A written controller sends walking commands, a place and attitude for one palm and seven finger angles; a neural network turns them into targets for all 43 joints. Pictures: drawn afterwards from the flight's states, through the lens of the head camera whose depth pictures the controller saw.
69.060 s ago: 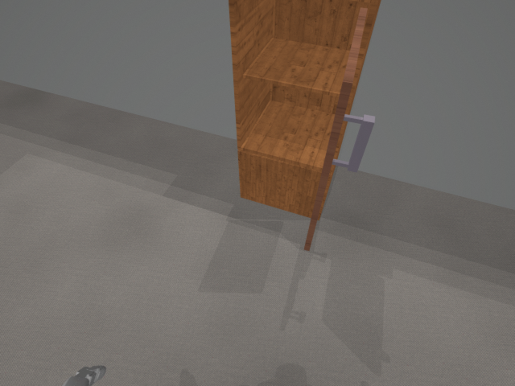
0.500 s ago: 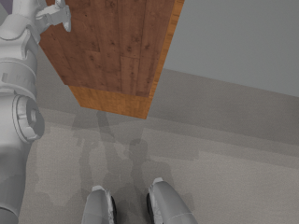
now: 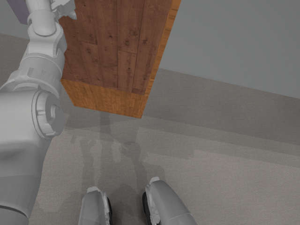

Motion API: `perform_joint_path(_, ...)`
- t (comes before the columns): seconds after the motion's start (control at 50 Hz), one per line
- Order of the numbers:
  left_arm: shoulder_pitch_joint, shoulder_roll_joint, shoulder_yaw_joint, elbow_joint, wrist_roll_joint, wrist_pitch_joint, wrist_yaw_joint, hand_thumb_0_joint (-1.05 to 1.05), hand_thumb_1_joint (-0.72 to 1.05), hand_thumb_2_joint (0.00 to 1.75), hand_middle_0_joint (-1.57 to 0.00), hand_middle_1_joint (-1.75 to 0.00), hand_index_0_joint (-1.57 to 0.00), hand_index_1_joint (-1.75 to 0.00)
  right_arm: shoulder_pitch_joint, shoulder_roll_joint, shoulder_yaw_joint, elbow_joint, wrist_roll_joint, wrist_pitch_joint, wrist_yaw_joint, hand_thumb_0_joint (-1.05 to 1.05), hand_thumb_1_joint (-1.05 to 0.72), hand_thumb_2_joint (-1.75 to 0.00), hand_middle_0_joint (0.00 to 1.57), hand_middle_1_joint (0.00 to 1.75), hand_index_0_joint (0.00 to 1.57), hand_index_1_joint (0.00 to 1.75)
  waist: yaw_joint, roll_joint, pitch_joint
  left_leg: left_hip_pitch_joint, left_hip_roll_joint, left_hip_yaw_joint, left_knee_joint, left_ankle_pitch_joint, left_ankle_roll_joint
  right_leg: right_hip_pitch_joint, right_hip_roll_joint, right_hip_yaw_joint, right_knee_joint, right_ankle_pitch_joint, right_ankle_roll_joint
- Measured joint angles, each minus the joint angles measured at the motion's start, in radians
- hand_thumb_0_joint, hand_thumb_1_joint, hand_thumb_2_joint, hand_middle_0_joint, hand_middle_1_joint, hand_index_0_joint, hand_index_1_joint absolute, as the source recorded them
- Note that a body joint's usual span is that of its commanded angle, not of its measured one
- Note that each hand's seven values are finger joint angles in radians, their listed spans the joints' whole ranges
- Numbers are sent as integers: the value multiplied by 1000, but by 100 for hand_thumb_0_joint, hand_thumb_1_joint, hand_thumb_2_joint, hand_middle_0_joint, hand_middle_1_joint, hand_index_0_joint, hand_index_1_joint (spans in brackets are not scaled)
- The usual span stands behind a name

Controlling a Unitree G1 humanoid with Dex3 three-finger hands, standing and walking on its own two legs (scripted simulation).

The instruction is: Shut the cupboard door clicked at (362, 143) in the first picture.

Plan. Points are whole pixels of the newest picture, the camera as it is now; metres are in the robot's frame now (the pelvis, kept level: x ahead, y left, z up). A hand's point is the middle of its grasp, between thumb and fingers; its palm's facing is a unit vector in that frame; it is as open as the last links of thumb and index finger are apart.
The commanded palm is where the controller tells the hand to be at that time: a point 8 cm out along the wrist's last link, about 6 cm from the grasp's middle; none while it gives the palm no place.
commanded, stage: pull the fist back off the door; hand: left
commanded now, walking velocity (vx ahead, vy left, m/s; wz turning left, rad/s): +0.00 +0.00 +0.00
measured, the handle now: out of the picture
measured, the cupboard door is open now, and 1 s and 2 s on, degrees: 0 0 0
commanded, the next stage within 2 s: draw the hand back to the body in 0.58 s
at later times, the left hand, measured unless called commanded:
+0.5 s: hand (76, 23) +0.56 +0.06 +0.12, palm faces +0.08 -1.00 -0.01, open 3.1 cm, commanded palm +0.52 +0.11 +0.13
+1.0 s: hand (46, 44) +0.48 +0.11 +0.15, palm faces +0.10 -0.99 -0.02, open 3.1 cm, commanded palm +0.43 +0.16 +0.17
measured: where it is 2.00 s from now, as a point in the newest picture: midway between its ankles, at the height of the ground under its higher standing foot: (130, 222)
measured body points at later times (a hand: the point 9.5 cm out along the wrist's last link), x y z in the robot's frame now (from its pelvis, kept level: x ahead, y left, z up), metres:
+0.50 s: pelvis +0.04 -0.01 +0.04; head +0.17 -0.01 +0.48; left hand +0.55 +0.12 +0.12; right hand +0.02 -0.26 -0.08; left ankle +0.06 +0.11 -0.62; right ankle +0.02 -0.12 -0.62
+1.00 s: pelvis +0.05 -0.02 +0.07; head +0.12 -0.04 +0.52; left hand +0.46 +0.16 +0.16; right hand +0.10 -0.27 -0.06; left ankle +0.06 +0.11 -0.62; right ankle +0.02 -0.12 -0.62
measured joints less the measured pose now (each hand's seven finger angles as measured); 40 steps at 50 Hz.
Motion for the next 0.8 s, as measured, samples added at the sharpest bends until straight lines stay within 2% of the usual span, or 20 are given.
perform_joint_path(0.08, 30, -8, 21, 14, -46, -6, -47, 0, 84, 91, -130, -150, -130, -150, 18, -5, 6, -4, 13, 13, -7, 0, -91, -89, 20, 30, 20, 30, 2, 5, 5, 47, 3, 16, -41, 9, 3, 39, 2, 15, -38, 14, 3)
perform_joint_path(0.18, 117, -39, 51, -19, -71, -54, -51, 1, 88, 90, -130, -150, -130, -150, 48, -22, -1, -10, 17, 22, -8, 0, -91, -89, 20, 30, 20, 30, 21, 9, 5, 114, 7, 39, -89, 11, 6, 94, 5, 38, -79, 20, 7)
perform_joint_path(0.28, 226, -95, 23, -89, -93, -103, -50, 1, 89, 90, -130, -150, -130, -150, 58, -30, -25, -3, 24, 39, -6, 0, -91, -89, 20, 30, 20, 30, 55, 2, 6, 182, 6, 54, -129, 6, 3, 153, 3, 52, -110, 15, 6)
perform_joint_path(0.44, 423, -220, -18, -258, -135, -159, -55, 2, 90, 90, -130, -150, -130, -150, 23, -35, -63, -9, 37, 67, -13, 0, -91, -89, 20, 30, 20, 30, 116, -16, -5, 288, 0, 62, -184, -4, -6, 251, -2, 59, -153, 0, -1)
perform_joint_path(0.56, 554, -285, -73, -341, -155, -166, -64, 2, 90, 90, -130, -150, -130, -150, -39, -34, -74, -26, 55, 82, -23, 0, -91, -89, 20, 30, 20, 30, 160, -23, -12, 376, -6, 61, -225, -5, -13, 336, -6, 57, -184, -8, -7)
perform_joint_path(0.62, 561, -295, -80, -318, -161, -168, -66, 2, 90, 90, -130, -150, -130, -150, -80, -32, -70, -31, 62, 80, -33, 0, -91, -89, 20, 30, 20, 30, 171, -29, -10, 399, -10, 55, -235, -2, -16, 360, -10, 51, -189, -11, -10)
perform_joint_path(0.7, 532, -283, -89, -284, -165, -187, -76, 2, 90, 90, -130, -150, -130, -150, -130, -27, -66, -33, 64, 70, -45, 0, -91, -89, 20, 30, 20, 30, 172, -37, -9, 396, -14, 45, -228, 1, -22, 358, -13, 41, -175, -16, -16)
perform_joint_path(0.8, 551, -274, -75, -322, -178, -191, -120, 2, 90, 89, -130, -150, -130, -150, -143, -26, -66, -45, 73, 83, -50, 0, -91, -89, 20, 30, 20, 30, 186, -36, -13, 406, -12, 53, -232, 4, -26, 359, -11, 49, -170, -15, -20)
